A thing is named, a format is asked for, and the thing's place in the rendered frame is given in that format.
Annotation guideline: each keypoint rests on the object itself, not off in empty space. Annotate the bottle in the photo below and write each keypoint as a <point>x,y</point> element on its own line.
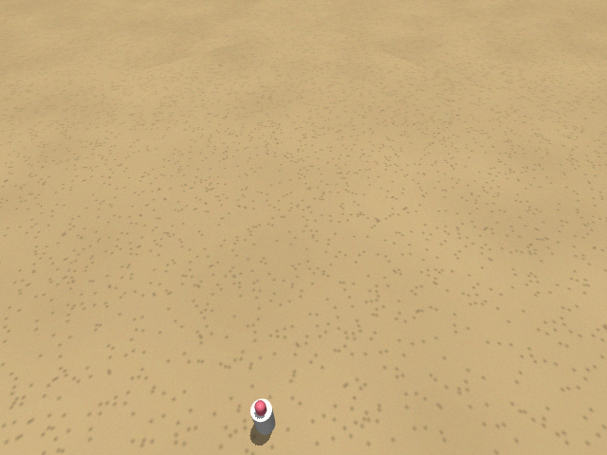
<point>262,415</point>

